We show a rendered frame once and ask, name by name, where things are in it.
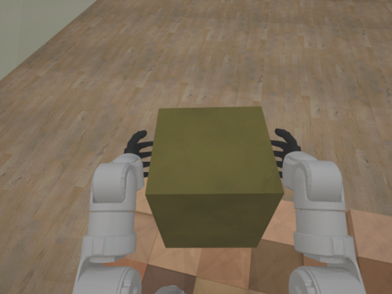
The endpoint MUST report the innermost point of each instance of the right robot hand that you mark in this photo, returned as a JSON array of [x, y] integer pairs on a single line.
[[288, 147]]

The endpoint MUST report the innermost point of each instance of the robot left upper arm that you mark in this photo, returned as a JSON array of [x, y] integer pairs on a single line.
[[109, 280]]

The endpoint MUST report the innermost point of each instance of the right robot forearm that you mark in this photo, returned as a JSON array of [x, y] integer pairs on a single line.
[[321, 228]]

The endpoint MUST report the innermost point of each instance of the left robot hand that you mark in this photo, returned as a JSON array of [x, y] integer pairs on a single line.
[[133, 147]]

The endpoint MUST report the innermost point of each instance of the carton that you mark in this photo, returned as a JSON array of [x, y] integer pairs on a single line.
[[213, 180]]

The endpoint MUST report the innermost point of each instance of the left robot forearm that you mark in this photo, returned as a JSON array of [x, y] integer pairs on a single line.
[[111, 234]]

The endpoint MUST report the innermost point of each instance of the robot right upper arm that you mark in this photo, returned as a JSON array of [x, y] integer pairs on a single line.
[[323, 280]]

